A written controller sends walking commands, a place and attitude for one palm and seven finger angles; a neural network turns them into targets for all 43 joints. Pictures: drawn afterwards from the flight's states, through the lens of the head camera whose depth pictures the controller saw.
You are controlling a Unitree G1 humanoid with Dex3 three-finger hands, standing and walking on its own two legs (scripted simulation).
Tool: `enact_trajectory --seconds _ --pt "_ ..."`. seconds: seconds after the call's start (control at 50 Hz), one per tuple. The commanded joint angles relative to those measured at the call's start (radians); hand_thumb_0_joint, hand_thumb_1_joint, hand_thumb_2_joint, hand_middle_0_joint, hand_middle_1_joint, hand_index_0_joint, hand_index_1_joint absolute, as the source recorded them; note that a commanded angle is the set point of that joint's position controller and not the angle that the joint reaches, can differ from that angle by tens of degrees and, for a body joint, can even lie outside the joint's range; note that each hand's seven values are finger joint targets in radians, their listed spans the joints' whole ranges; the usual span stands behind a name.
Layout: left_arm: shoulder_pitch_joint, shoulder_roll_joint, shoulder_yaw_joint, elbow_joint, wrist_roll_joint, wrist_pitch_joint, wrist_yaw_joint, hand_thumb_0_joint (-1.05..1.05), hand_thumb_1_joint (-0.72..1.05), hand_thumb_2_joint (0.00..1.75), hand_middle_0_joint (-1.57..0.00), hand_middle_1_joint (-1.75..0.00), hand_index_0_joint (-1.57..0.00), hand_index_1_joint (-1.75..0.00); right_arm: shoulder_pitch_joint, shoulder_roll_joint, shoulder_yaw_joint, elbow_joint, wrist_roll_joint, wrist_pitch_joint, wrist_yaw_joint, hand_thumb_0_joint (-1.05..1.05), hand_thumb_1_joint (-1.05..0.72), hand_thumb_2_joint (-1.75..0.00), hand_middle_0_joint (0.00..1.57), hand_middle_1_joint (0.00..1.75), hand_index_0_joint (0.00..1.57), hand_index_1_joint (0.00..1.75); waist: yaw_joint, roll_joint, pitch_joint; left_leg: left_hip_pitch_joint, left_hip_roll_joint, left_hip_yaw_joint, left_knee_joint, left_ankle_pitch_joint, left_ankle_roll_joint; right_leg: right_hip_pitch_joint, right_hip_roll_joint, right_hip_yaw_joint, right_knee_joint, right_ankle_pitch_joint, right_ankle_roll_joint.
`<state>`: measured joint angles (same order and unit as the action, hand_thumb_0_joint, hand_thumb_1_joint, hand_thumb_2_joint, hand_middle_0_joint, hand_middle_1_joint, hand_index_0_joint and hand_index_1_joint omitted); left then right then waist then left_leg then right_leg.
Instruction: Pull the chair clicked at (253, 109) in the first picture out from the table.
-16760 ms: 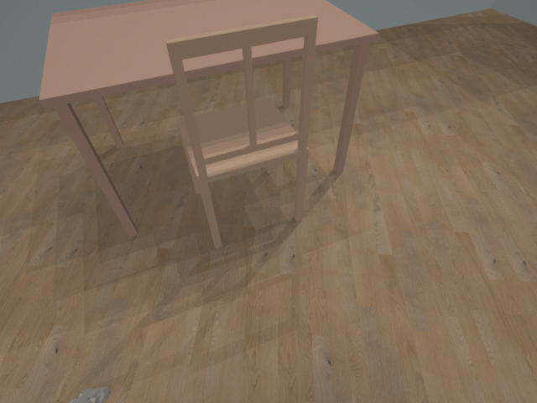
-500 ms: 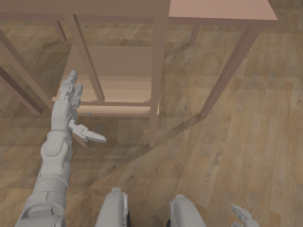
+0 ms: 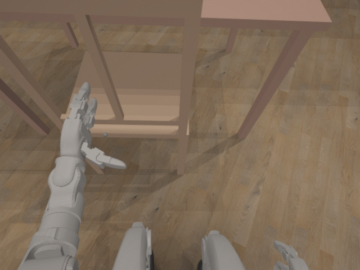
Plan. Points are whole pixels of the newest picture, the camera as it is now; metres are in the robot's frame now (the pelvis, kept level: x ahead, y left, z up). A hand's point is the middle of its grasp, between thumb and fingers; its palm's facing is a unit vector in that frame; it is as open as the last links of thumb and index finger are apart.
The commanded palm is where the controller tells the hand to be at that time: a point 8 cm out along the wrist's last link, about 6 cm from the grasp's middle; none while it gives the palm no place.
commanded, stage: aim the fingers beside a spindle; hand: left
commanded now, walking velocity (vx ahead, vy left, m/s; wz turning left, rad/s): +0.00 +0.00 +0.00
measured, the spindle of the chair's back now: (105, 79) +0.54 +0.18 +0.04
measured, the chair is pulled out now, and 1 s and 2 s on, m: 0.00 0.00 0.00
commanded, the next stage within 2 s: push the fingers through the gap in 0.10 s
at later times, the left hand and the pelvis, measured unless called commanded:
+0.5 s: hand (104, 125) +0.42 +0.17 +0.03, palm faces -0.02 -1.00 -0.04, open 16.9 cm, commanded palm +0.40 +0.22 +0.03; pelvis +0.00 +0.00 +0.00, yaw +0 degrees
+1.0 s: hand (109, 106) +0.47 +0.17 +0.03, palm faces -0.01 -1.00 -0.04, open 16.9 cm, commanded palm +0.45 +0.21 +0.03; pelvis +0.00 +0.01 -0.01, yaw -1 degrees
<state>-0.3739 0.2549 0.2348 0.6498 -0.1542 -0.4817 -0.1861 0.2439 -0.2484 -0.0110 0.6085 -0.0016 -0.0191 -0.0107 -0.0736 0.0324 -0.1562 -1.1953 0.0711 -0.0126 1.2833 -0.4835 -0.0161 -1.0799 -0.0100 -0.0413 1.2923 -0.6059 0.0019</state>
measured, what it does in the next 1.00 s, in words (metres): stands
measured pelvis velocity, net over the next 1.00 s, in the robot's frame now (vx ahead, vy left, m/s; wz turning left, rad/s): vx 0.00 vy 0.01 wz -0.01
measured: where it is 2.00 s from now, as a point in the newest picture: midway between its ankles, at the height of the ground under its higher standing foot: outside the picture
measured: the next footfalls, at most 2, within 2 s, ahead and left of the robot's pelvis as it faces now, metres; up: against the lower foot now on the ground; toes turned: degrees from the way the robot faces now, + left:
none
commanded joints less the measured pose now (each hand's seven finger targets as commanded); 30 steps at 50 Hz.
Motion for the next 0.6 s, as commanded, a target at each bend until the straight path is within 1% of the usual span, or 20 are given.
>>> enact_trajectory --seconds 0.0,0.02,0.04,0.06,0.12,0.14,0.16,0.18,0.22,0.24,0.26,0.3,0.36,0.44,0.46,0.48,0.5,0.52,0.56,0.58 --pt "-0.272 0.161 0.039 -0.145 -0.01 -0.054 0.002 0.0 -0.5 0.3 -0.06 -0.08 -0.06 -0.08 0.063 -0.15 -0.056 -0.092 0.003 -0.026 -0.009 0.0 -0.9 -0.9 0.2 0.3 0.2 0.3 -0.02 -0.012 -0.38 0.364 -0.05 -0.012 -0.129 0.189 0.036 0.1 0.029 0.009 -0.214 0.272 -0.022" --pt "-0.299 0.187 0.057 -0.152 -0.012 -0.06 0.003 0.0 -0.5 0.3 -0.06 -0.08 -0.06 -0.08 0.065 -0.154 -0.054 -0.092 0.003 -0.026 -0.012 0.0 -0.9 -0.9 0.2 0.3 0.2 0.3 -0.02 -0.013 -0.386 0.354 -0.049 -0.012 -0.121 0.188 0.039 0.1 0.031 0.013 -0.207 0.272 -0.023" --pt "-0.311 0.179 0.048 -0.168 -0.009 -0.065 0.001 0.0 -0.5 0.3 -0.06 -0.08 -0.06 -0.08 0.061 -0.151 -0.054 -0.095 0.001 -0.026 -0.011 0.0 -0.9 -0.9 0.2 0.3 0.2 0.3 -0.016 0.022 -0.407 0.367 -0.051 -0.01 -0.12 0.198 0.037 0.1 0.028 0.015 -0.203 0.279 -0.024" --pt "-0.306 0.198 0.068 -0.164 -0.01 -0.066 0.003 0.0 -0.5 0.3 -0.06 -0.08 -0.06 -0.08 0.061 -0.15 -0.053 -0.097 0.0 -0.024 -0.011 0.0 -0.9 -0.9 0.2 0.3 0.2 0.3 -0.009 0.02 -0.407 0.366 -0.051 -0.01 -0.122 0.199 0.035 0.112 0.028 0.015 -0.205 0.28 -0.026" --pt "-0.325 0.19 0.056 -0.192 -0.013 -0.078 0.001 0.0 -0.5 0.3 -0.06 -0.08 -0.06 -0.08 0.062 -0.151 -0.053 -0.1 0.0 -0.026 -0.012 0.0 -0.9 -0.9 0.2 0.3 0.2 0.3 -0.017 0.024 -0.436 0.391 -0.049 -0.014 -0.117 0.224 0.037 0.105 0.032 0.013 -0.197 0.296 -0.026" --pt "-0.324 0.19 0.056 -0.2 -0.013 -0.079 0.001 0.0 -0.5 0.3 -0.06 -0.08 -0.06 -0.08 0.062 -0.151 -0.054 -0.096 -0.002 -0.026 -0.012 0.0 -0.9 -0.9 0.2 0.3 0.2 0.3 -0.014 0.044 -0.457 0.408 -0.049 -0.014 -0.116 0.24 0.035 0.107 0.03 0.014 -0.196 0.312 -0.026" --pt "-0.305 0.188 0.057 -0.188 -0.016 -0.075 -0.003 0.0 -0.5 0.3 -0.06 -0.08 -0.06 -0.08 0.062 -0.149 -0.053 -0.096 -0.001 -0.025 -0.011 0.0 -0.9 -0.9 0.2 0.3 0.2 0.3 -0.013 0.042 -0.44 0.404 -0.049 -0.012 -0.118 0.238 0.033 0.11 0.029 0.013 -0.201 0.311 -0.025" --pt "-0.299 0.187 0.056 -0.179 -0.017 -0.071 -0.006 0.0 -0.5 0.3 -0.06 -0.08 -0.06 -0.08 0.064 -0.151 -0.053 -0.094 0.0 -0.024 -0.011 0.0 -0.9 -0.9 0.2 0.3 0.2 0.3 -0.016 0.017 -0.435 0.395 -0.048 -0.014 -0.12 0.24 0.034 0.12 0.031 0.011 -0.2 0.318 -0.024" --pt "-0.342 0.193 0.05 -0.17 -0.015 -0.068 -0.011 0.0 -0.5 0.3 -0.06 -0.08 -0.06 -0.08 0.069 -0.154 -0.052 -0.087 0.001 -0.024 -0.014 0.0 -0.9 -0.9 0.2 0.3 0.2 0.3 -0.029 0.019 -0.436 0.384 -0.047 -0.015 -0.111 0.227 0.037 0.102 0.032 0.014 -0.196 0.305 -0.024" --pt "-0.372 0.197 0.05 -0.175 -0.014 -0.068 -0.01 0.0 -0.5 0.3 -0.06 -0.08 -0.06 -0.08 0.069 -0.154 -0.054 -0.081 0.001 -0.024 -0.015 0.0 -0.9 -0.9 0.2 0.3 0.2 0.3 -0.033 0.038 -0.435 0.4 -0.045 -0.017 -0.11 0.23 0.036 0.085 0.031 0.014 -0.199 0.304 -0.023" --pt "-0.364 0.187 0.046 -0.173 -0.015 -0.065 -0.013 0.0 -0.5 0.3 -0.06 -0.08 -0.06 -0.08 0.071 -0.153 -0.055 -0.082 0.0 -0.025 -0.014 0.0 -0.9 -0.9 0.2 0.3 0.2 0.3 -0.026 0.048 -0.444 0.411 -0.046 -0.019 -0.114 0.229 0.033 0.087 0.03 0.011 -0.2 0.296 -0.024" --pt "-0.368 0.186 0.048 -0.147 -0.017 -0.058 -0.014 0.0 -0.5 0.3 -0.06 -0.08 -0.06 -0.08 0.074 -0.154 -0.053 -0.078 0.001 -0.023 -0.014 0.0 -0.9 -0.9 0.2 0.3 0.2 0.3 -0.029 0.03 -0.427 0.401 -0.046 -0.02 -0.117 0.225 0.034 0.087 0.032 0.007 -0.204 0.292 -0.025" --pt "-0.405 0.19 0.046 -0.149 -0.012 -0.062 -0.008 0.0 -0.5 0.3 -0.06 -0.08 -0.06 -0.08 0.084 -0.156 -0.055 -0.071 -0.001 -0.022 -0.015 0.0 -0.9 -0.9 0.2 0.3 0.2 0.3 -0.031 0.047 -0.453 0.429 -0.043 -0.028 -0.114 0.253 0.032 0.071 0.032 0.004 -0.195 0.303 -0.027" --pt "-0.442 0.21 0.063 -0.069 0.001 -0.057 0.002 0.0 -0.5 0.3 -0.06 -0.08 -0.06 -0.08 0.094 -0.16 -0.051 -0.06 -0.004 -0.014 -0.012 0.0 -0.9 -0.9 0.2 0.3 0.2 0.3 -0.041 0.034 -0.418 0.399 -0.043 -0.029 -0.112 0.237 0.033 0.052 0.034 0.0 -0.193 0.287 -0.026" --pt "-0.465 0.207 0.063 -0.073 0.0 -0.06 0.004 0.0 -0.5 0.3 -0.06 -0.08 -0.06 -0.08 0.095 -0.159 -0.052 -0.059 -0.006 -0.012 -0.011 0.0 -0.9 -0.9 0.2 0.3 0.2 0.3 -0.043 0.036 -0.43 0.398 -0.045 -0.027 -0.109 0.234 0.034 0.057 0.033 0.004 -0.196 0.286 -0.025" --pt "-0.473 0.227 0.076 -0.074 0.005 -0.063 0.004 0.0 -0.5 0.3 -0.06 -0.08 -0.06 -0.08 0.099 -0.161 -0.053 -0.06 -0.008 -0.011 -0.01 0.0 -0.9 -0.9 0.2 0.3 0.2 0.3 -0.036 0.051 -0.45 0.405 -0.044 -0.027 -0.108 0.239 0.031 0.06 0.033 0.004 -0.191 0.287 -0.027" --pt "-0.469 0.228 0.079 -0.06 0.008 -0.064 0.006 0.0 -0.5 0.3 -0.06 -0.08 -0.06 -0.08 0.101 -0.161 -0.053 -0.062 -0.008 -0.007 -0.009 0.0 -0.9 -0.9 0.2 0.3 0.2 0.3 -0.035 0.047 -0.446 0.41 -0.044 -0.029 -0.111 0.246 0.03 0.057 0.034 0.001 -0.19 0.289 -0.028" --pt "-0.491 0.218 0.066 -0.056 0.009 -0.067 0.005 0.0 -0.5 0.3 -0.06 -0.08 -0.06 -0.08 0.106 -0.161 -0.052 -0.062 -0.009 -0.007 -0.008 0.0 -0.9 -0.9 0.2 0.3 0.2 0.3 -0.043 0.053 -0.448 0.419 -0.042 -0.032 -0.11 0.25 0.032 0.043 0.035 0.001 -0.187 0.286 -0.028" --pt "-0.512 0.214 0.062 -0.069 0.014 -0.072 0.009 0.0 -0.5 0.3 -0.06 -0.08 -0.06 -0.08 0.113 -0.16 -0.055 -0.059 -0.011 -0.003 -0.004 0.0 -0.9 -0.9 0.2 0.3 0.2 0.3 -0.039 0.083 -0.483 0.457 -0.04 -0.038 -0.111 0.278 0.027 0.037 0.035 -0.004 -0.182 0.298 -0.03" --pt "-0.506 0.204 0.06 -0.053 0.012 -0.067 0.011 0.0 -0.5 0.3 -0.06 -0.08 -0.06 -0.08 0.114 -0.159 -0.056 -0.058 -0.012 0.0 -0.002 0.0 -0.9 -0.9 0.2 0.3 0.2 0.3 -0.042 0.08 -0.478 0.46 -0.04 -0.037 -0.111 0.287 0.028 0.035 0.035 -0.005 -0.185 0.306 -0.03"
